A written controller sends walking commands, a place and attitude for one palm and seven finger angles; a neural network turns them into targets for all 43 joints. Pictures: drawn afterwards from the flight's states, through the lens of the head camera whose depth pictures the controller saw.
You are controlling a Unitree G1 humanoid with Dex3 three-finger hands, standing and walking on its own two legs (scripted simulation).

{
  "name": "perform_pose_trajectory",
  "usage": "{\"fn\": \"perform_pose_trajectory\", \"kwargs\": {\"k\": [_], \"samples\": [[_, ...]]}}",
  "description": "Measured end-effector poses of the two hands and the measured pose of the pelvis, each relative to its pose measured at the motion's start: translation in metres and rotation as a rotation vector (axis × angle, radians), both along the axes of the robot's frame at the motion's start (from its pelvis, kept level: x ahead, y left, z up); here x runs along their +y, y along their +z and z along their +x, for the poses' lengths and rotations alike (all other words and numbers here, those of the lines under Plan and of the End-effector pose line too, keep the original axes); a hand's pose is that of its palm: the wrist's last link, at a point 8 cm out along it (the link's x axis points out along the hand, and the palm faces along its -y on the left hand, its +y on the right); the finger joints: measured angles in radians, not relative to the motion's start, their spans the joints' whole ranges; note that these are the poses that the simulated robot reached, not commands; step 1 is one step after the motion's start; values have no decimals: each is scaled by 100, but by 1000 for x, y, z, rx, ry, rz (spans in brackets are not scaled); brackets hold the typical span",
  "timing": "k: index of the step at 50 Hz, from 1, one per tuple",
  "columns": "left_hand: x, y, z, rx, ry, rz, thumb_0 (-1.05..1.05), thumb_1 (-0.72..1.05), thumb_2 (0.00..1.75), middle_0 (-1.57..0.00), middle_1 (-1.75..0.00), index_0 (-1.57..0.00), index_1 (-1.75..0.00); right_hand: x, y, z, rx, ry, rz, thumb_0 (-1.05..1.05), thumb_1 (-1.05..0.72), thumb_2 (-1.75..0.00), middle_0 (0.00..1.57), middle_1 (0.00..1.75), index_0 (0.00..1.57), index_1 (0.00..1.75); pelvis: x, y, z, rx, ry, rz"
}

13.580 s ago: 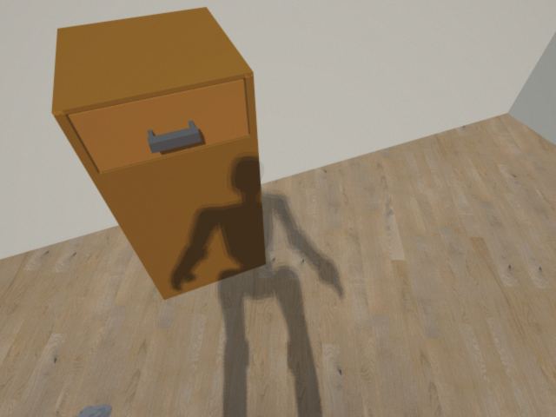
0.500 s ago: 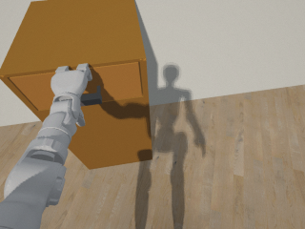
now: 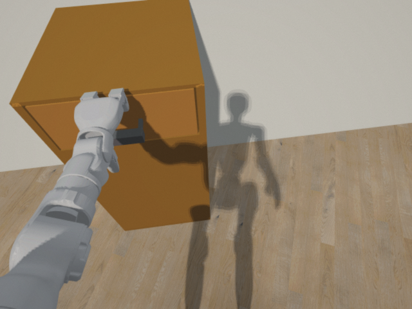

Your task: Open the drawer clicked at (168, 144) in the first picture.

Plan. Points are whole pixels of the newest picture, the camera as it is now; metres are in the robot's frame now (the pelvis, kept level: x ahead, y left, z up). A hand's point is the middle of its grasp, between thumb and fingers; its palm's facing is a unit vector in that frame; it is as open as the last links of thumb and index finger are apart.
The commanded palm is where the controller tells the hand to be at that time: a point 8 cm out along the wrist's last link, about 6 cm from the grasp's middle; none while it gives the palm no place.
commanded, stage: re-aim the fingers above the handle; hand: left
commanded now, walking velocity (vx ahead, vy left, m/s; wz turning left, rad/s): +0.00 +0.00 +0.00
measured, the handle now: (120, 131) +0.52 +0.20 +0.00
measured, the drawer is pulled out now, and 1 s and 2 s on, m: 0.00 0.00 0.00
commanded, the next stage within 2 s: lower the fingers behind the handle in 0.46 s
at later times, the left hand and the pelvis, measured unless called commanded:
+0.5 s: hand (113, 129) +0.48 +0.19 +0.06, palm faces -0.01 -0.02 -1.00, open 13.7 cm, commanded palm +0.45 +0.20 +0.12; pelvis +0.00 +0.00 +0.00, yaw +0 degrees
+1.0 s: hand (110, 142) +0.47 +0.21 +0.03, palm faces -0.03 -0.02 -1.00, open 13.8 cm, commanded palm +0.45 +0.20 +0.08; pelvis -0.01 +0.00 -0.01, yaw +0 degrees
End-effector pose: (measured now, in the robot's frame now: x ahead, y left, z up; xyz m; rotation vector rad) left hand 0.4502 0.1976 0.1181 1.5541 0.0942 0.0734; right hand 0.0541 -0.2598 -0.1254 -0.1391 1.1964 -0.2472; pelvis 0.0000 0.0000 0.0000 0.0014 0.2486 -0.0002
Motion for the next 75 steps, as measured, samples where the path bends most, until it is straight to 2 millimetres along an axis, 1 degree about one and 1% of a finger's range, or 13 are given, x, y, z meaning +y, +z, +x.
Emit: {"fn": "perform_pose_trajectory", "kwargs": {"k": [6, 12, 16, 22, 26, 29, 35, 41, 48, 57, 64, 69, 75], "samples": [[9, -4, -3, 34, 3, 4, 0, -49, 30, -32, -120, -32, -120, -3, 1, -5, 18, 0, -10, 1, -90, -90, 20, 30, 20, 30, -1, 0, 0, -1, 5, -1], [3, -7, -4, 17, -50, -3, 0, -49, 30, -32, -120, -32, -120, -7, 0, -15, 52, 1, -24, 1, -90, -90, 20, 30, 20, 30, -1, -1, 0, 3, 13, -3], [-2, -7, 0, -4, -52, 1, 0, -49, 30, -32, -120, -32, -120, -8, -1, -20, 67, -5, -25, 1, -90, -90, 20, 30, 20, 30, 0, -2, -1, 11, 14, -4], [-5, -3, 8, -13, -19, -2, 0, -49, 30, -34, -121, -33, -121, -5, -3, -28, 77, -26, -11, 1, -90, -90, 20, 30, 20, 30, 1, -2, 0, 18, 2, -3], [-5, -2, 8, 6, -5, -4, 0, -49, 30, -34, -121, -33, -122, -2, -3, -31, 75, -36, -2, 1, -90, -90, 20, 30, 20, 30, 1, -1, 0, 13, -5, -2], [0, -3, 6, 25, 4, -5, 0, -49, 30, -33, -121, -33, -122, -1, -2, -31, 66, -42, -2, 1, -90, -90, 20, 30, 20, 30, 0, 0, 0, 10, -8, -2], [8, -12, 0, 47, -11, -3, 0, -49, 30, -32, -120, -32, -121, -3, 0, -29, 60, -30, -16, 1, -90, -90, 20, 30, 20, 30, 0, -1, -2, 12, -3, -3], [12, -23, -6, 26, -37, -6, 0, -49, 30, -32, -120, -32, -121, -7, 1, -27, 65, -13, -36, 1, -90, -90, 20, 30, 20, 30, 2, -4, -3, 25, 6, -7], [12, -33, -3, 15, -23, -4, 0, -49, 30, -32, -120, -32, -121, -6, -1, -29, 74, -12, -45, 1, -90, -90, 20, 30, 20, 30, 4, -7, -5, 45, 10, -11], [3, -44, 4, 37, -22, -11, 0, -49, 30, -32, -120, -32, -120, 3, -5, -41, 99, -32, -27, 1, -90, -90, 20, 30, 20, 30, 7, -10, -5, 62, 1, -13], [4, -53, 6, 33, -24, -7, 0, -49, 30, -32, -120, -32, -120, 8, -9, -55, 130, -48, -15, 1, -90, -90, 20, 30, 20, 30, 8, -13, -5, 80, -7, -14], [4, -59, 5, 30, -23, -3, 0, -49, 30, -32, -120, -32, -120, 8, -11, -61, 151, -52, -13, 1, -90, -90, 20, 30, 20, 30, 9, -15, -5, 89, -6, -16], [3, -67, 5, 40, -19, -1, 0, -49, 30, -32, -120, -32, -120, 5, -11, -63, 154, -52, -26, 1, -90, -90, 20, 30, 20, 30, 8, -17, -6, 100, -3, -17]]}}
